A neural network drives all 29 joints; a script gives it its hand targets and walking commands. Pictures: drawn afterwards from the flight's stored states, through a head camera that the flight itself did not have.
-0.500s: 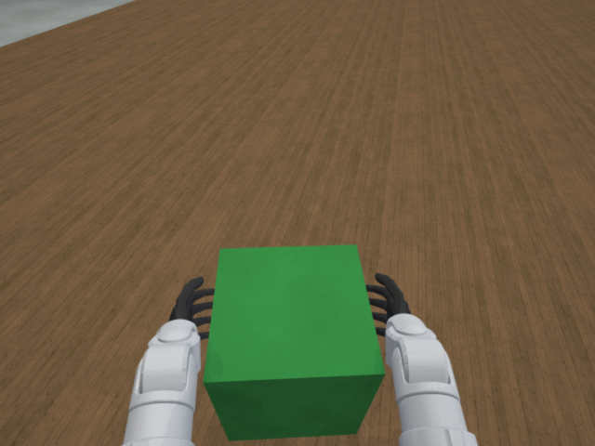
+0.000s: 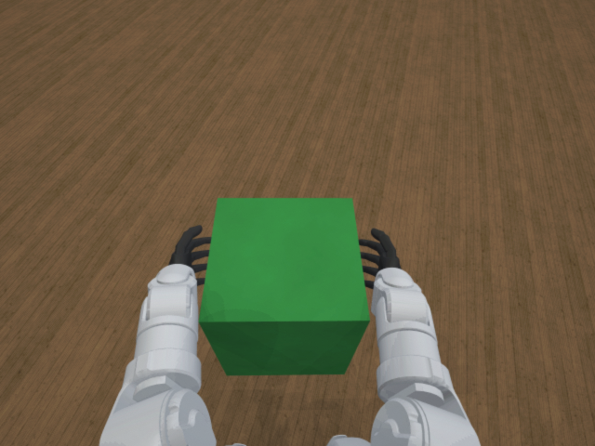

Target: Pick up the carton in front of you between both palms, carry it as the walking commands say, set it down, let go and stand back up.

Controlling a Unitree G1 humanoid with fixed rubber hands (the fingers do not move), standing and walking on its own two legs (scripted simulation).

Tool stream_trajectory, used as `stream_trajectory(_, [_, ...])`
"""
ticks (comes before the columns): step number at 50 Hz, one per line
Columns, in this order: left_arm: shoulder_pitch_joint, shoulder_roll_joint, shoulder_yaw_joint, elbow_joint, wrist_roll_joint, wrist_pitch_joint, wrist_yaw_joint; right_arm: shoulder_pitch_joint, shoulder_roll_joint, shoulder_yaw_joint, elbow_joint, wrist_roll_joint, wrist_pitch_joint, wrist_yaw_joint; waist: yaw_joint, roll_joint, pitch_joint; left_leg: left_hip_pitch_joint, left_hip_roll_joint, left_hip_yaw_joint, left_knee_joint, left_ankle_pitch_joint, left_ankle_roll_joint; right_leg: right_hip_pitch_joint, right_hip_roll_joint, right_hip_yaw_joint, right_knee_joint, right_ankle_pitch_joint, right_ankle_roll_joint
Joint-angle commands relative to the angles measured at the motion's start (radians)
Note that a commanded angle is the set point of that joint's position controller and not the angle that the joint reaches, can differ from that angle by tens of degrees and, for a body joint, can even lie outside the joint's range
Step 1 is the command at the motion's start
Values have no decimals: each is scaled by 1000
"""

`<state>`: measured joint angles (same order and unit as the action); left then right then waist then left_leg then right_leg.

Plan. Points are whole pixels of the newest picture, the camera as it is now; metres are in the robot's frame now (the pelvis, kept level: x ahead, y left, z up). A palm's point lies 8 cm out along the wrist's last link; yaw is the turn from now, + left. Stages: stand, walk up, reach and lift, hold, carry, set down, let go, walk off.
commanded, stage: set down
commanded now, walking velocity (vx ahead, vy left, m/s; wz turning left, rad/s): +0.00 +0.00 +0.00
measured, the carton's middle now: (285, 292) +0.36 +0.01 -0.08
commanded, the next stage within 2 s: none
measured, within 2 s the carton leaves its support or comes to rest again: rests again in 1.94 s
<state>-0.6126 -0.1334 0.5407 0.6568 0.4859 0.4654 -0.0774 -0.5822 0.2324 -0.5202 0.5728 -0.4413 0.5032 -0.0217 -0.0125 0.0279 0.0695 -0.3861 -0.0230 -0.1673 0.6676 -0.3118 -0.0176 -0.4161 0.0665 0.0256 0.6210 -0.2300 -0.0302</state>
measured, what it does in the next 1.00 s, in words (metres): lowers itself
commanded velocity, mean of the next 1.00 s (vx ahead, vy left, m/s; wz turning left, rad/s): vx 0.00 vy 0.00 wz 0.00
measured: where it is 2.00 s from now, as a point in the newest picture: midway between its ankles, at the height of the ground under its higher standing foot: outside the picture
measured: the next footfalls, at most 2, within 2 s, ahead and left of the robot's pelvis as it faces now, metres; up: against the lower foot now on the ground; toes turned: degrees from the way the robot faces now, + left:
none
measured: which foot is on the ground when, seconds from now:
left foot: down 0.00-1.00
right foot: down 0.00-1.00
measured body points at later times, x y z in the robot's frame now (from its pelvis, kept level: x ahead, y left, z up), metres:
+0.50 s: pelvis -0.01 +0.04 -0.11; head +0.21 +0.02 +0.28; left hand +0.43 +0.14 -0.19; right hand +0.40 -0.16 -0.19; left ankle +0.03 +0.15 -0.72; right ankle +0.06 -0.10 -0.72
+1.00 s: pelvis -0.05 +0.02 -0.24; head +0.26 +0.00 +0.09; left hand +0.48 +0.12 -0.35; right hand +0.44 -0.18 -0.35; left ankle +0.03 +0.15 -0.72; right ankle +0.06 -0.10 -0.72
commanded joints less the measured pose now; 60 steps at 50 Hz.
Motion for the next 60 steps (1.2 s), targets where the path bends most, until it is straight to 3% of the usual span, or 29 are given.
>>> stream_trajectory(1, [-425,-681,-300,80,-128,-124,-147,-425,642,310,68,109,-127,143,-15,-29,-303,-274,-96,99,-39,80,44,162,19,56,-12,155,45])
stream_trajectory(4, [-446,-724,-379,52,-173,-227,-139,-465,687,402,41,147,-237,148,0,-28,-462,-354,-114,107,22,140,30,128,32,46,84,274,52])
stream_trajectory(8, [-528,-836,-573,-9,-267,-327,-129,-550,772,586,-8,227,-340,170,1,-10,-794,-412,-131,119,142,257,4,72,49,29,240,396,55])
stream_trajectory(12, [-607,-907,-765,-129,-365,-344,-102,-627,791,739,-106,301,-364,195,-23,1,-1166,-398,-133,133,277,416,-26,-27,66,2,377,496,57])
stream_trajectory(15, [-611,-944,-818,-154,-393,-314,-82,-632,786,770,-113,323,-338,216,-39,16,-1245,-393,-133,128,342,440,-37,-201,79,-20,432,426,57])
stream_trajectory(20, [-612,-964,-747,-63,-367,-237,-81,-638,772,685,-14,302,-268,265,-49,22,-1071,-547,-133,126,377,230,-45,-481,82,-52,487,196,51])
stream_trajectory(23, [-645,-947,-690,-10,-350,-211,-86,-663,754,615,45,279,-239,280,-55,20,-1006,-640,-137,129,406,149,-44,-582,81,-62,519,124,48])
stream_trajectory(30, [-759,-894,-633,37,-347,-237,-68,-749,728,547,95,271,-251,267,-65,18,-1064,-807,-155,151,550,177,-42,-719,81,-64,640,162,57])
stream_trajectory(42, [-987,-815,-675,20,-421,-250,-35,-969,694,616,44,367,-252,191,-72,-4,-1301,-1035,-186,214,786,98,-40,-751,90,-74,851,177,91])
stream_trajectory(53, [-1163,-723,-586,111,-425,-228,-50,-1159,641,567,81,377,-228,160,-78,-28,-1249,-1252,-188,244,942,-17,-22,-832,84,-87,987,100,102])
stream_trajectory(60, [-1261,-666,-556,159,-434,-229,-48,-1260,575,522,100,378,-232,165,-96,-13,-1215,-1308,-183,250,1035,-36,-18,-920,75,-100,1081,75,99])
